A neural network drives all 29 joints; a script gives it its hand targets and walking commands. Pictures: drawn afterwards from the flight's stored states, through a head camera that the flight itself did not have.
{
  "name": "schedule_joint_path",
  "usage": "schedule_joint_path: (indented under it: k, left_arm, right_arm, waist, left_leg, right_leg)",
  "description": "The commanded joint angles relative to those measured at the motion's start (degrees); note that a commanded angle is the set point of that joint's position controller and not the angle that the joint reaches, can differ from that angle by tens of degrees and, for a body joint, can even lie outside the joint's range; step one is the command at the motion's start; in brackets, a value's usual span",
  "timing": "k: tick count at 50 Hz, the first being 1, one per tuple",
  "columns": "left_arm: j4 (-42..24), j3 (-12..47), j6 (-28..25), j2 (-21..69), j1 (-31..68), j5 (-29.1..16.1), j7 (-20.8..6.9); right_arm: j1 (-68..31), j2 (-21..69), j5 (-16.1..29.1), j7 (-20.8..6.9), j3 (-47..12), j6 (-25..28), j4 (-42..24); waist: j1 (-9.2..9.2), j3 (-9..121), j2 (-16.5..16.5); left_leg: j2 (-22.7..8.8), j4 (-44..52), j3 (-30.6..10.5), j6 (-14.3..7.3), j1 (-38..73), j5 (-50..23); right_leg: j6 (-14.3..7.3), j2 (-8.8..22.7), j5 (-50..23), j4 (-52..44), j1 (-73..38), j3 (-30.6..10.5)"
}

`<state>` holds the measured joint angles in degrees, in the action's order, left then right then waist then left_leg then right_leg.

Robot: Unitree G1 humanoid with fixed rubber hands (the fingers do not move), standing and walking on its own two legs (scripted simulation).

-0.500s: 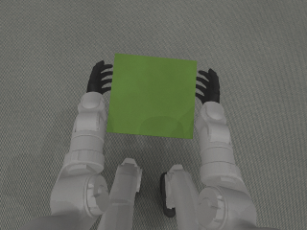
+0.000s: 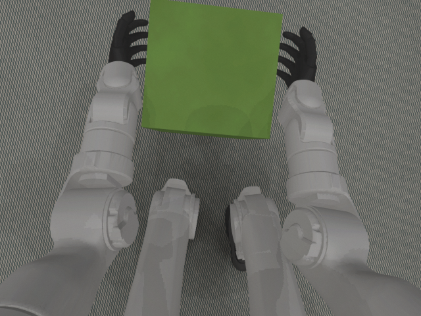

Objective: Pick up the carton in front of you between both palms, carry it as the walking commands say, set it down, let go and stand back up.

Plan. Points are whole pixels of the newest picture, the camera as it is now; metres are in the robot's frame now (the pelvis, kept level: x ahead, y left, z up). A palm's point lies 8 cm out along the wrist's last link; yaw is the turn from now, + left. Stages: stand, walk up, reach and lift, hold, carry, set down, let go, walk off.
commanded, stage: set down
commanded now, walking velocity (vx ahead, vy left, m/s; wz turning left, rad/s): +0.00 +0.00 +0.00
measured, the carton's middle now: (208, 86) +0.51 +0.05 -0.22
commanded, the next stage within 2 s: none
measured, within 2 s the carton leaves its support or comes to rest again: rests again in 0.40 s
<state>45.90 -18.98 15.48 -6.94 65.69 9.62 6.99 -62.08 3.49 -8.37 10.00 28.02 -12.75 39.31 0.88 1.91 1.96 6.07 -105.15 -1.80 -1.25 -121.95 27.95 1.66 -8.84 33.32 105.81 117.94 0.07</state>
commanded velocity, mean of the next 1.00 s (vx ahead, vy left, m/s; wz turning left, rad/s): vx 0.00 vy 0.00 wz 0.00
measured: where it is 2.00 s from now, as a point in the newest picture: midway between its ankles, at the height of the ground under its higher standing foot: (206, 242)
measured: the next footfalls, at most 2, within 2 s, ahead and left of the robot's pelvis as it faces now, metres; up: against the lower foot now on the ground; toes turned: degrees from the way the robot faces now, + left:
none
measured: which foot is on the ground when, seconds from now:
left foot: down 0.00-1.00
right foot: down 0.00-1.00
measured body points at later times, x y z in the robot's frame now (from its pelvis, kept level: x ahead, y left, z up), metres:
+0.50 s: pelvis +0.00 +0.00 -0.09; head +0.36 +0.02 +0.18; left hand +0.55 +0.20 -0.24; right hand +0.55 -0.10 -0.24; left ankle +0.11 +0.10 -0.44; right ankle +0.09 -0.11 -0.44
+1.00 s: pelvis -0.01 -0.01 -0.10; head +0.35 +0.03 +0.17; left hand +0.54 +0.21 -0.25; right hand +0.55 -0.10 -0.25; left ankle +0.11 +0.09 -0.44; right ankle +0.09 -0.11 -0.44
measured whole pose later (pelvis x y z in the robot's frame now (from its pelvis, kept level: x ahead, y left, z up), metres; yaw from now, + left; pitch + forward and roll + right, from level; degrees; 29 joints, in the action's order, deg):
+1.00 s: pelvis -0.01 -0.01 -0.10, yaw +0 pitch +34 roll -1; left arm 58.2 -20.4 12.2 -17.4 82.7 6.3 -1.6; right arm -80.1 -4.6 -6.5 5.1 26.9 -10.1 50.7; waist 2.0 -19.9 2.4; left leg 3.4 -125.8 1.9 -2.0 -128.2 31.9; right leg 1.6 -10.1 37.1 127.6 125.3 1.1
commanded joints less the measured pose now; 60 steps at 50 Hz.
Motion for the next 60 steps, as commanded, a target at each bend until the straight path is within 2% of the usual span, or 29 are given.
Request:
schedule_joint_path:
  k: [1,8,17,18,20,21,22,24,28,33,37,41,60]
  left_arm:
    - [-1.92,25.05,-2.55,50.73,36.60,-8.03,-16.15]
    - [-1.66,25.00,-3.21,46.72,41.70,-10.30,-17.14]
    - [-4.40,28.36,-3.87,42.43,49.26,-16.01,-18.11]
    - [-5.70,28.48,-4.06,42.20,50.37,-16.67,-18.16]
    - [-6.22,28.59,-4.07,41.75,50.66,-17.74,-18.31]
    - [-4.11,27.42,-3.78,41.47,48.62,-17.37,-18.48]
    - [-1.38,26.33,-3.36,42.30,46.11,-16.82,-18.90]
    - [1.91,24.68,-3.02,43.83,42.98,-15.35,-19.80]
    - [1.85,24.19,-3.88,45.09,43.09,-13.85,-20.46]
    - [4.23,23.18,-3.94,43.14,42.60,-12.75,-20.27]
    - [7.74,19.88,-3.51,40.35,41.42,-10.86,-20.50]
    - [10.64,16.79,-3.21,37.30,40.64,-8.71,-20.64]
    - [19.82,6.93,-0.92,26.28,33.51,-1.83,-21.81]
  right_arm:
    - [-39.83,46.41,6.44,-15.41,-29.14,-0.13,2.94]
    - [-45.13,44.95,9.69,-14.42,-31.39,0.28,3.46]
    - [-53.50,42.99,15.81,-12.52,-36.87,1.08,0.35]
    - [-54.12,43.13,16.29,-12.22,-37.54,1.16,-0.24]
    - [-54.19,43.63,16.77,-11.60,-38.66,1.04,-0.22]
    - [-53.04,44.04,16.25,-11.57,-38.36,0.78,0.83]
    - [-51.07,44.14,15.14,-11.85,-37.17,0.43,2.49]
    - [-46.39,45.49,13.25,-13.02,-33.99,-0.15,7.31]
    - [-44.97,46.06,12.29,-14.74,-30.91,0.52,8.47]
    - [-44.16,42.23,10.54,-15.07,-28.94,0.50,10.80]
    - [-42.80,39.35,8.18,-15.48,-26.15,-0.16,13.40]
    - [-41.51,36.69,6.21,-15.96,-23.12,-0.55,15.69]
    - [-33.73,25.49,-1.39,-16.34,-11.87,-2.10,24.13]
  waist:
    - [0.84,60.56,-6.28]
    - [2.13,59.39,-3.88]
    - [3.72,62.49,-1.22]
    - [4.36,63.37,-0.32]
    - [4.52,64.68,1.75]
    - [4.49,62.50,3.07]
    - [3.63,58.35,3.40]
    - [3.46,49.95,2.49]
    - [3.53,46.02,-0.21]
    - [2.65,38.79,-0.08]
    - [2.08,32.35,1.03]
    - [1.95,27.56,0.39]
    - [0.97,12.41,-0.03]
  left_leg:
    - [0.99,4.42,0.39,2.23,46.92,-18.59]
    - [0.46,-1.84,2.08,1.65,39.89,-18.92]
    - [-0.73,-8.76,3.29,1.34,36.43,-21.29]
    - [-0.74,-9.14,3.31,1.26,35.09,-21.60]
    - [-0.50,-9.61,3.20,1.01,34.88,-23.43]
    - [-0.42,-9.56,3.04,0.71,33.95,-23.12]
    - [-0.35,-9.65,2.74,0.42,33.05,-22.02]
    - [-0.30,-9.87,2.51,0.27,30.28,-20.38]
    - [-0.31,-11.05,2.04,0.20,30.19,-21.79]
    - [-0.41,-10.90,1.74,0.04,27.50,-17.81]
    - [-0.49,-10.60,1.33,-0.58,24.84,-12.68]
    - [-0.66,-10.76,1.18,-0.82,23.65,-9.71]
    - [-1.79,-10.78,0.29,-0.87,16.98,-1.58]
  right_leg:
    - [-0.63,-2.26,-12.11,-3.62,-14.49,3.07]
    - [-0.15,-2.09,-13.91,1.62,-16.80,2.51]
    - [-0.04,-1.57,-18.62,8.36,-24.41,1.73]
    - [-0.16,-1.40,-19.70,9.06,-26.24,1.44]
    - [-0.24,-1.46,-23.10,10.38,-29.41,1.64]
    - [-0.30,-1.59,-23.27,10.68,-28.82,1.83]
    - [-0.34,-1.76,-21.26,10.26,-26.03,2.09]
    - [-0.68,-1.75,-18.20,9.82,-19.89,1.83]
    - [-0.99,-1.64,-18.02,10.97,-13.80,1.49]
    - [-1.50,-1.60,-13.90,10.97,-10.34,1.71]
    - [-1.84,-1.30,-9.12,10.41,-7.84,1.70]
    - [-2.02,-1.08,-6.31,10.46,-5.80,1.46]
    - [-2.14,-0.34,-0.53,10.39,-4.00,0.58]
